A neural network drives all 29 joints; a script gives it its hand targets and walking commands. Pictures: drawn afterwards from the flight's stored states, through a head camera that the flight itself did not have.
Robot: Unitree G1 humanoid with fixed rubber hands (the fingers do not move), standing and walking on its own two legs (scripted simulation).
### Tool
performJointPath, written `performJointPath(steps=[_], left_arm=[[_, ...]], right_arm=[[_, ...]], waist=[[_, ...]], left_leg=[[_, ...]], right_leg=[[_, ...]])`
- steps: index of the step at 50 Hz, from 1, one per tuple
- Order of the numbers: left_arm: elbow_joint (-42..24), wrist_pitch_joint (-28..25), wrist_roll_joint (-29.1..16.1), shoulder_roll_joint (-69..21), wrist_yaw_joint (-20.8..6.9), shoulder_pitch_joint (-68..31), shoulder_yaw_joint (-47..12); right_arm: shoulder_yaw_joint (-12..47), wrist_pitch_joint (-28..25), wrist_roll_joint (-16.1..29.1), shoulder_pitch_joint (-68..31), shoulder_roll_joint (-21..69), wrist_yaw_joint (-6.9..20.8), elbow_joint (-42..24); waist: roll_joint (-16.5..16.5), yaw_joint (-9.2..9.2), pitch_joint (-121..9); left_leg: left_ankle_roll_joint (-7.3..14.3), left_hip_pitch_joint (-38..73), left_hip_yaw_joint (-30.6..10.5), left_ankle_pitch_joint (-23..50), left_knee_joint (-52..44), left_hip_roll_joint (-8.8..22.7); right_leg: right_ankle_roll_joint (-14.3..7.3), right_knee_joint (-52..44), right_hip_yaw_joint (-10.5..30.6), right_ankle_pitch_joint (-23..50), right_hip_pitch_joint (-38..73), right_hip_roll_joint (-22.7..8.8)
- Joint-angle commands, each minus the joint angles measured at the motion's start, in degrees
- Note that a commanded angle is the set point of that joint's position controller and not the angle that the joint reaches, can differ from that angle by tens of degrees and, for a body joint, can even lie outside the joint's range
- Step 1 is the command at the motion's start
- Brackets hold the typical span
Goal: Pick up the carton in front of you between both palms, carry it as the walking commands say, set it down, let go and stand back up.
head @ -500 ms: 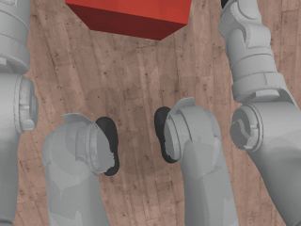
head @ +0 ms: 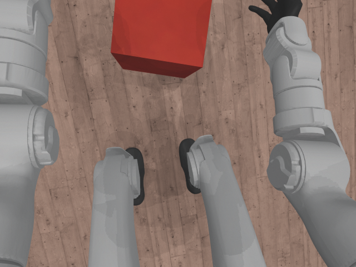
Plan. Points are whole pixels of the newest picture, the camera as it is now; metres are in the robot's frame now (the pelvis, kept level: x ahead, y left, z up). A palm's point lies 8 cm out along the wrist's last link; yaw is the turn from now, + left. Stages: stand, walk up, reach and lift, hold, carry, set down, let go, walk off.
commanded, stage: set down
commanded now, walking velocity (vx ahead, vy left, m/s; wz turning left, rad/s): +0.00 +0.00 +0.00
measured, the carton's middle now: (160, 31) +0.58 -0.03 -0.37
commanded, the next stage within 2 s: let go in 0.38 s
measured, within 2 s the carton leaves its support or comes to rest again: neither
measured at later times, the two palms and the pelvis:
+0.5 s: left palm out of the picture +0.58 +0.18 +0.06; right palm out of the picture +0.50 -0.21 +0.05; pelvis +0.03 +0.00 +0.14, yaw +1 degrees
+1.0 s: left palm out of the picture +0.41 +0.21 +0.15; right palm out of the picture +0.36 -0.24 +0.17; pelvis +0.10 -0.01 +0.25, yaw +3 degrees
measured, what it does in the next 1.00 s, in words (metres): rises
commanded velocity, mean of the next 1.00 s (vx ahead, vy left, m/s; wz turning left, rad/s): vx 0.00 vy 0.00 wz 0.00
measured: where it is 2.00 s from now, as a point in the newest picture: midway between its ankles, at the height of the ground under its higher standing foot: (164, 180)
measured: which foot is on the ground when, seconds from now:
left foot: down 0.00-1.00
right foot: down 0.00-1.00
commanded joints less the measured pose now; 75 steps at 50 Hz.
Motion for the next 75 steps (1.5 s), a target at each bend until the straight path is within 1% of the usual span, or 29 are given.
performJointPath(steps=[1,2,3,7,8,10,12,16,18,19,22,23,24,30,32,34,40,41,43,44,49,50,51,54,55,63,66,69,75], left_arm=[[-9.96,1.19,-1.56,4.01,-0.17,-13.83,-1.10],[-9.43,1.82,0.54,2.22,-0.51,-13.45,0.53],[-13.82,1.40,0.01,2.78,-0.19,-13.98,0.93],[-14.24,0.52,3.10,2.45,-1.02,-11.73,3.33],[-12.20,0.17,3.26,2.18,-1.23,-10.90,5.08],[-10.05,-0.49,2.56,2.32,-1.71,-7.32,4.91],[-7.41,-0.15,4.62,3.08,-1.78,-5.97,7.13],[-8.68,-2.25,5.65,-0.43,-2.79,-2.77,5.93],[-4.56,-3.98,6.41,-1.27,-2.43,0.51,8.63],[-4.94,-4.28,7.73,-0.90,-2.42,-0.39,9.40],[-12.57,-4.00,8.43,-1.73,-1.16,-1.02,7.98],[-9.80,-3.76,7.32,-3.69,-0.92,4.10,7.14],[-14.98,-3.75,8.79,-3.24,-0.12,5.57,8.25],[-16.65,-4.70,8.15,-9.76,3.00,24.66,10.95],[-20.17,-6.18,9.47,-12.43,4.04,32.88,11.73],[-29.77,-8.22,8.17,-13.34,4.57,34.62,9.39],[-30.54,-10.45,8.21,-11.98,4.33,49.73,8.74],[-30.11,-10.76,6.80,-12.77,3.62,51.92,8.07],[-31.30,-11.62,7.10,-10.36,3.59,51.73,6.69],[-28.42,-11.86,5.70,-12.73,3.48,59.63,6.92],[-31.61,-14.02,5.89,-13.77,2.06,70.13,5.90],[-35.91,-14.32,6.96,-11.41,1.87,73.06,7.41],[-32.00,-14.28,5.45,-12.75,1.71,78.90,4.66],[-32.32,-14.68,5.55,-13.37,1.30,81.82,4.72],[-34.51,-14.86,5.72,-11.93,1.24,80.38,5.86],[-36.88,-13.55,3.82,-11.99,-0.77,91.73,1.36],[-36.40,-12.65,4.60,-10.19,-1.13,95.31,2.89],[-38.25,-10.51,4.66,-10.16,-1.01,94.98,2.07],[-43.71,-7.72,3.30,-10.65,-2.51,93.74,0.81]], right_arm=[[-0.41,-0.44,-0.40,-6.13,-6.85,1.30,-9.15],[-2.69,-0.13,-0.96,-7.54,-9.65,1.61,-10.30],[-2.16,0.14,-0.83,-4.85,-5.98,2.07,-11.09],[-1.38,-0.77,-1.07,-3.92,-6.48,2.85,-10.00],[-0.24,-1.01,0.24,-4.18,-4.45,2.58,-12.75],[-1.82,-1.55,-1.58,-1.24,-5.88,2.45,-9.82],[-2.49,-1.25,-4.39,-1.15,-5.01,2.50,-6.72],[-3.34,-3.04,-5.37,3.40,-2.77,3.58,-5.03],[-1.43,-4.45,-5.34,2.29,1.56,4.55,-7.57],[-2.82,-4.87,-5.61,3.28,0.24,5.01,-7.57],[-4.78,-4.74,-7.58,7.86,-2.42,5.33,-8.90],[-4.71,-4.90,-8.88,10.94,-4.18,5.46,-9.25],[-2.78,-5.26,-8.55,11.25,-4.92,5.70,-14.19],[5.30,-6.36,-9.70,22.39,-2.83,11.02,-16.17],[6.60,-7.38,-8.51,27.79,-3.65,12.53,-16.05],[4.79,-9.03,-11.64,33.51,-8.04,13.53,-18.52],[9.33,-11.32,-8.96,49.97,-6.06,14.76,-13.72],[12.81,-11.51,-6.39,49.81,-3.78,14.85,-17.05],[11.45,-11.86,-5.39,53.92,-4.34,14.66,-11.55],[14.46,-12.37,-4.35,57.18,-2.50,14.58,-14.83],[12.98,-14.92,-5.66,68.15,-6.22,13.37,-20.02],[16.01,-14.70,-3.65,71.75,-4.18,13.48,-20.71],[13.83,-14.91,-6.26,71.28,-6.54,13.24,-22.95],[16.03,-14.63,-5.29,74.29,-4.54,12.96,-22.66],[16.25,-14.84,-6.07,75.71,-6.36,13.27,-25.58],[17.67,-13.06,-5.06,83.83,-7.03,13.17,-23.35],[16.88,-11.78,-6.49,83.33,-6.11,13.01,-23.50],[16.09,-10.57,-4.84,81.58,-7.24,13.65,-22.50],[14.64,-6.88,-7.57,81.55,-8.83,13.49,-23.75]], waist=[[10.29,-6.88,-74.64],[15.91,-2.68,-75.09],[11.37,-4.60,-79.28],[13.98,-2.38,-72.45],[10.69,0.85,-70.11],[10.02,-4.35,-66.83],[5.70,-2.94,-64.27],[10.30,-3.55,-61.56],[5.93,1.66,-58.93],[7.47,-0.98,-62.30],[11.32,-0.43,-68.53],[9.66,-4.10,-68.25],[10.21,1.20,-70.14],[-0.23,-0.47,-55.81],[2.09,4.45,-55.47],[2.11,-0.28,-58.79],[0.78,-1.10,-41.47],[1.95,3.19,-39.88],[2.31,-0.29,-37.88],[0.38,3.51,-38.32],[-2.78,0.74,-33.70],[4.58,5.44,-37.50],[-2.29,2.74,-33.60],[0.16,5.18,-24.38],[-4.83,2.95,-25.38],[1.67,5.81,-16.64],[-1.40,8.12,-11.59],[3.55,8.13,-7.16],[0.40,7.02,-4.28]], left_leg=[[-1.34,59.30,-3.74,24.49,-13.76,-1.67],[-2.08,60.30,-1.58,26.18,-13.37,-1.62],[-1.32,64.79,-3.39,30.12,-15.06,-1.90],[-2.50,59.09,-2.49,30.43,-19.24,-1.18],[-1.29,57.67,-1.95,30.54,-19.92,-1.48],[-1.90,52.63,-0.40,22.40,-24.95,-1.82],[-1.55,50.70,-0.88,21.10,-28.02,-2.26],[-2.63,56.94,-2.43,24.82,-33.03,-1.66],[-1.19,56.52,-2.42,28.37,-33.26,-1.52],[-1.65,59.53,-1.29,27.93,-34.23,-1.24],[-2.35,71.45,-2.99,33.98,-38.49,-1.31],[-2.93,75.83,-3.39,35.47,-40.61,-0.84],[-2.83,78.82,-3.50,36.15,-40.98,-0.99],[-1.66,74.07,-2.99,28.35,-51.57,-0.63],[-2.00,77.68,-2.25,29.96,-53.55,-0.75],[-2.70,80.00,-2.20,29.96,-55.72,-0.70],[-2.43,82.84,-1.82,23.32,-61.48,0.11],[-2.29,82.10,-1.10,23.40,-62.05,-0.50],[-1.73,84.31,-1.61,22.73,-62.12,0.47],[-1.52,87.36,-1.60,26.92,-62.57,0.34],[-1.33,90.98,-2.08,27.91,-66.44,-0.17],[-2.06,94.14,-1.35,32.45,-65.96,-0.88],[-2.45,94.65,-2.30,31.25,-68.41,0.13],[-2.15,95.63,-1.74,30.25,-72.07,-0.36],[-1.44,99.70,-2.22,30.21,-72.38,-0.42],[-3.63,110.11,-1.10,36.43,-76.69,0.12],[-2.91,111.42,-2.25,36.30,-78.03,0.43],[-3.23,112.05,-2.10,33.49,-78.79,1.15],[-3.50,111.34,-2.09,29.16,-80.05,2.44]], right_leg=[[0.94,-13.15,-6.90,20.64,28.58,1.98],[0.62,-15.48,-5.14,19.85,26.62,1.41],[1.20,-16.41,-6.62,22.12,26.99,1.56],[1.12,-21.47,-3.01,25.63,32.10,0.82],[1.66,-23.53,-2.28,25.42,36.20,1.11],[1.52,-25.70,-2.95,26.59,43.00,1.34],[2.25,-28.20,-2.50,25.41,45.16,0.68],[1.51,-31.62,-3.11,26.36,44.07,1.39],[2.32,-32.68,-2.15,28.93,45.05,0.98],[2.21,-34.62,-2.44,29.01,46.79,1.08],[1.75,-38.09,-2.43,29.88,49.59,0.85],[1.47,-40.55,-3.53,31.28,51.04,1.00],[1.22,-41.92,-2.42,28.33,51.10,0.27],[0.52,-48.55,-2.40,29.96,66.11,-0.10],[0.91,-50.80,-0.98,29.34,67.68,-0.76],[0.31,-51.76,-0.07,32.60,77.45,-0.98],[0.31,-57.17,0.70,28.23,81.75,-1.51],[-0.30,-58.61,1.48,27.78,84.59,-1.97],[-0.02,-59.44,2.98,28.70,85.90,-2.37],[0.36,-59.42,2.17,31.40,88.80,-2.21],[0.90,-63.43,4.32,39.05,96.60,-2.58],[0.60,-63.86,5.99,42.27,101.71,-3.05],[1.47,-64.60,4.02,41.33,102.36,-2.06],[0.92,-68.70,4.19,39.57,103.35,-2.53],[1.67,-69.55,4.33,40.26,103.72,-2.62],[0.39,-74.25,3.58,39.79,107.80,-1.19],[0.73,-74.58,3.03,37.01,106.43,-1.03],[-0.41,-77.02,3.27,28.39,104.30,-1.22],[-0.48,-76.08,1.11,23.85,108.96,-0.08]])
